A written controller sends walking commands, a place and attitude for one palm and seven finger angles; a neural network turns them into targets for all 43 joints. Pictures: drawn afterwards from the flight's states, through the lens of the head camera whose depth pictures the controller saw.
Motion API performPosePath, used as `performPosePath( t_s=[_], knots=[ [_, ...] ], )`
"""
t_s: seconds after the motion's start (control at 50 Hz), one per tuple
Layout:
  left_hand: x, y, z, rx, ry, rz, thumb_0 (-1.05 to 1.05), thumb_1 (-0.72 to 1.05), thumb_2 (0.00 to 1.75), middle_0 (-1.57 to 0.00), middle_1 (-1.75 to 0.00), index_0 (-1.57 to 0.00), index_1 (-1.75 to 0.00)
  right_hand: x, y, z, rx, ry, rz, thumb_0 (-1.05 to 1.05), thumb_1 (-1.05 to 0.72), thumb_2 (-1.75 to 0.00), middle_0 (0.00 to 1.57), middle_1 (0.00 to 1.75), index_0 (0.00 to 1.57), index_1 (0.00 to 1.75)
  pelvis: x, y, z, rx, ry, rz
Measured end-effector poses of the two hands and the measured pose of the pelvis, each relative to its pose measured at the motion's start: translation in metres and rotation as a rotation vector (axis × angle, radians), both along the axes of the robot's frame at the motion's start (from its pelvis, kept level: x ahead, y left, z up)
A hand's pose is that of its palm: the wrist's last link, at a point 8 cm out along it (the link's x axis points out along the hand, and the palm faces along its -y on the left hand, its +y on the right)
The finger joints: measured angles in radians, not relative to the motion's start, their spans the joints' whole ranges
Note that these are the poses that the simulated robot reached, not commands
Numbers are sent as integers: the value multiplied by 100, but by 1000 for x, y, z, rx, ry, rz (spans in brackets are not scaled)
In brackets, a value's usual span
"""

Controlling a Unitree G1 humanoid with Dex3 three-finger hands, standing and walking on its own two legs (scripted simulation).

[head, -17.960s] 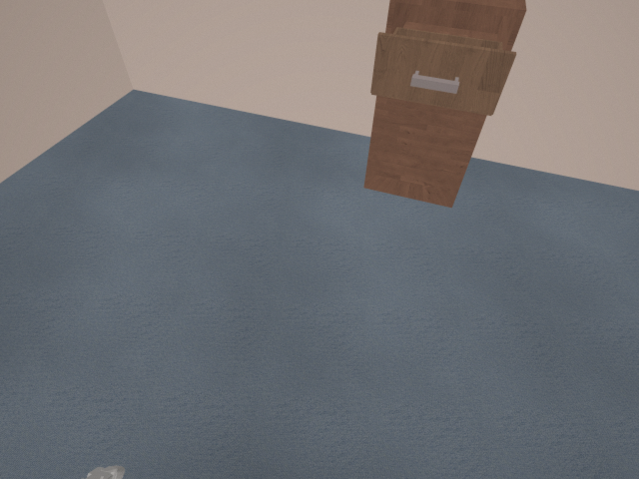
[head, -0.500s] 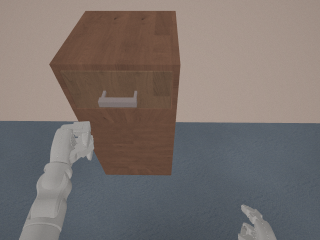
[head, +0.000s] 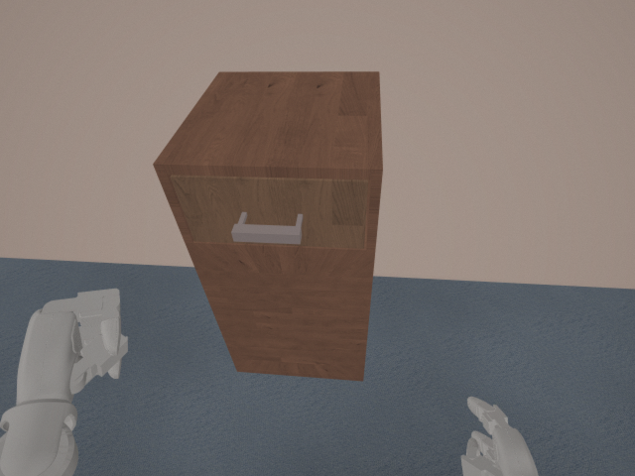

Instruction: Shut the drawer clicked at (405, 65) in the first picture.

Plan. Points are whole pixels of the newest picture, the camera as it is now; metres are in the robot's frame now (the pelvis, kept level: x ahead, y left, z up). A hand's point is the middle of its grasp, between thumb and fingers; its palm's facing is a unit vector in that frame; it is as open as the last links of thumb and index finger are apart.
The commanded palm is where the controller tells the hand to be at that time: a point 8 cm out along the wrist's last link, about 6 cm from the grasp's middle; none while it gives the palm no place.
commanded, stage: draw the hand back to the body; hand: left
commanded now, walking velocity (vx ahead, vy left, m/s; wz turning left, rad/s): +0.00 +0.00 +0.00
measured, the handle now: (269, 225) +0.58 +0.17 -0.04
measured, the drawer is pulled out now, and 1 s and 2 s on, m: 0.00 0.00 0.00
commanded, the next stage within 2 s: step back with the hand held close in 0.30 s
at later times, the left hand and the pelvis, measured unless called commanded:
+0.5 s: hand (70, 357) +0.17 +0.25 +0.16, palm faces +0.40 -0.82 -0.41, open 3.3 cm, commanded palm +0.12 +0.28 +0.17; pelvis -0.01 +0.00 +0.00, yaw +0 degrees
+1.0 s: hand (31, 404) +0.13 +0.27 +0.15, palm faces +0.33 -0.79 -0.52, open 3.3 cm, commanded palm +0.07 +0.31 +0.17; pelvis -0.06 +0.03 -0.01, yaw +0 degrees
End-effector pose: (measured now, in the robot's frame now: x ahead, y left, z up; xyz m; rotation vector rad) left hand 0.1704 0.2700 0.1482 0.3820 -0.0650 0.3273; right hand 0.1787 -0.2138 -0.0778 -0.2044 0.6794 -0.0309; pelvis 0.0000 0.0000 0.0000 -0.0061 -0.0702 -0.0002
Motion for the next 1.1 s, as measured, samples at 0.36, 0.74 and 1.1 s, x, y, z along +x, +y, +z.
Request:
performPosePath(
  t_s=[0.36, 0.74, 1.1],
  knots=[
    [-42, 11, 21, 62, -71, 58, 2, 89, 89, -140, -160, -141, -160, -9, -4, 2, -18, -36, -15, 2, -90, -90, 20, 30, 20, 30, -7, 2, -1, -5, -15, 5],
    [-42, 22, 20, 165, -19, -46, 1, 88, 89, -140, -160, -141, -159, -49, -15, -5, -61, 85, -134, 2, -90, -90, 20, 30, 20, 30, -26, 18, -2, -7, 79, -3],
    [-87, 37, 21, 215, -103, -32, 2, 88, 89, -140, -160, -141, -159, -81, 5, -1, -79, 21, -106, 2, -90, -90, 20, 30, 20, 30, -71, 29, -13, -17, 82, -4]
  ],
)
